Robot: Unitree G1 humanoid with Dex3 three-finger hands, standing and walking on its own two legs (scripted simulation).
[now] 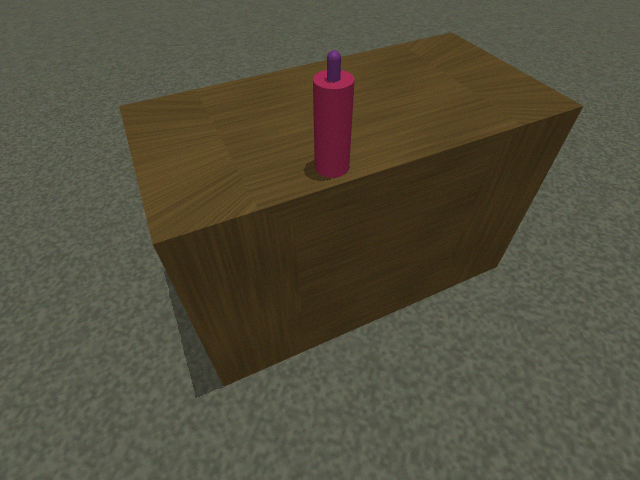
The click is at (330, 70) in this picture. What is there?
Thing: necked bottle
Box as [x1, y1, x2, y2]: [313, 50, 354, 177]
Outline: 335,50 330,51 328,53 327,69 318,72 313,77 315,169 318,173 329,177 342,175 348,169 354,79 350,73 340,69 340,55
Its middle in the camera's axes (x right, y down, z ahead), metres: +0.03 -0.24 +0.79
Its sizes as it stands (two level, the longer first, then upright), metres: 0.078 0.078 0.256
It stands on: a support 0.70 m high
